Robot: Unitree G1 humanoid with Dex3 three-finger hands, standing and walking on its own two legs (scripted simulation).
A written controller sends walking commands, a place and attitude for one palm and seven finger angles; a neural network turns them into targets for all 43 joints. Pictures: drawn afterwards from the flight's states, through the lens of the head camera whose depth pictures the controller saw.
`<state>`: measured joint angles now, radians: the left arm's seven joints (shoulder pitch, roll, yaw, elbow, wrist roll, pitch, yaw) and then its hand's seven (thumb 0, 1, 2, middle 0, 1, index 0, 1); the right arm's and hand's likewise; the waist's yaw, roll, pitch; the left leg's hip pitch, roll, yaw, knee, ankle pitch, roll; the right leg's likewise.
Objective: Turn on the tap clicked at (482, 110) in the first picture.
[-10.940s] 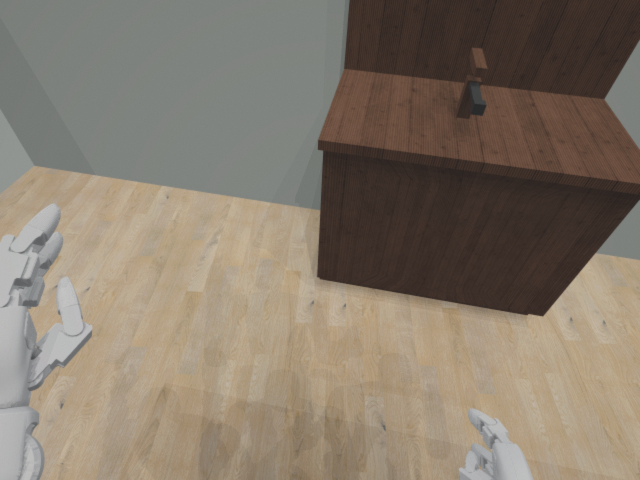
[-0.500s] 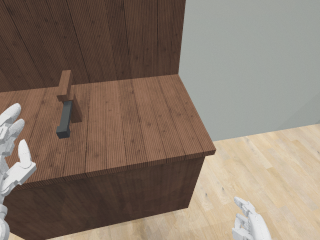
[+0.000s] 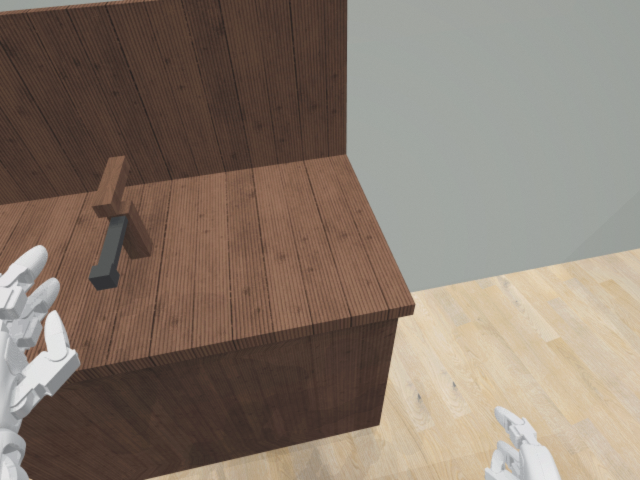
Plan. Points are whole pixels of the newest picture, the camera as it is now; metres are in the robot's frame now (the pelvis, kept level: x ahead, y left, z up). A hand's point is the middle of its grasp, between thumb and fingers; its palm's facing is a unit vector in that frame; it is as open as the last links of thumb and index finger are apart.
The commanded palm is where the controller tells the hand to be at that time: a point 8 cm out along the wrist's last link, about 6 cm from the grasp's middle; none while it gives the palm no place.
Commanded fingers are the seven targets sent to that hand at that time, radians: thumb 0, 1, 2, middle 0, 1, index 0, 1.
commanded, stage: turn the palm inward beside the body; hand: left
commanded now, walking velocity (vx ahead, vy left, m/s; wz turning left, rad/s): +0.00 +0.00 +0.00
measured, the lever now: (104, 276) +0.36 +0.36 +0.06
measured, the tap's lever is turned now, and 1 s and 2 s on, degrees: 0 0 0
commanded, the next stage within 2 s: reach beside the lever's end, fingers flat in 1.26 s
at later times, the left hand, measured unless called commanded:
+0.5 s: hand (76, 372) +0.18 +0.25 +0.14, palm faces +0.44 -0.88 -0.17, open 7.4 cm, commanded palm +0.12 +0.30 +0.15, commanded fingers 0.00 0.90 0.90 -0.20 -0.30 -0.20 -0.30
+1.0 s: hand (77, 378) +0.17 +0.25 +0.14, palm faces +0.47 -0.88 -0.12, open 7.4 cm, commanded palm +0.12 +0.29 +0.15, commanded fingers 0.00 0.90 0.90 -0.20 -0.30 -0.20 -0.30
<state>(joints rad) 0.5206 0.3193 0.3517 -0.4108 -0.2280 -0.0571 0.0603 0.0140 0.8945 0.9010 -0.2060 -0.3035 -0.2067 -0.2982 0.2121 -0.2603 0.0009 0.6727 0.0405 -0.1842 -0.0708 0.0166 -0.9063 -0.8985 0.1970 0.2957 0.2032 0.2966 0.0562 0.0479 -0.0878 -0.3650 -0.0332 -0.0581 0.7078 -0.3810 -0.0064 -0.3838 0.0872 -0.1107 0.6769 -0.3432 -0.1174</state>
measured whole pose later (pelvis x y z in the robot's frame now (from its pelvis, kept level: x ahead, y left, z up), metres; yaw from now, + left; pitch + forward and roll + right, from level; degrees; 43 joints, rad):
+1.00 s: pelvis -0.01 +0.02 +0.01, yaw +1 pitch +0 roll +0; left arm 0.54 0.21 0.19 -0.49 -0.23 0.07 0.19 0.02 0.90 0.90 -0.20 -0.30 -0.20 -0.30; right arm 0.19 -0.23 0.04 0.66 0.03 -0.20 -0.09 0.02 -0.90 -0.90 0.20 0.30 0.20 0.30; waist 0.07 0.06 -0.07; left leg -0.31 -0.06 -0.06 0.66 -0.35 0.02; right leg -0.32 0.06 -0.11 0.63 -0.31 -0.10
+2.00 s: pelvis +0.00 +0.02 +0.00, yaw +0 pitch +3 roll +0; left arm 0.39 0.23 0.32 -0.18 -0.26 -0.08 0.13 0.02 0.90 0.90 -0.20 -0.29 -0.20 -0.29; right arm 0.21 -0.26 0.01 0.70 0.03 -0.20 -0.09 0.02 -0.91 -0.90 0.20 0.30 0.20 0.30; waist 0.05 0.04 -0.06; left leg -0.36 -0.05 -0.05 0.67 -0.36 0.02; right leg -0.37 0.07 -0.11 0.64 -0.33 -0.10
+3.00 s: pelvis -0.01 +0.04 -0.01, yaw +0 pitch +9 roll -1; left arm -0.08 0.36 0.49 0.45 -0.23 -0.26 0.03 0.02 0.90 0.90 -0.16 -0.17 -0.16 -0.16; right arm 0.24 -0.27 0.01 0.70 0.02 -0.13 -0.09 0.01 -0.91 -0.90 0.20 0.30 0.20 0.30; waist 0.00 0.03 -0.08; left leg -0.57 -0.06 -0.04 0.82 -0.40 0.05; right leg -0.58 0.06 -0.10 0.75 -0.34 -0.08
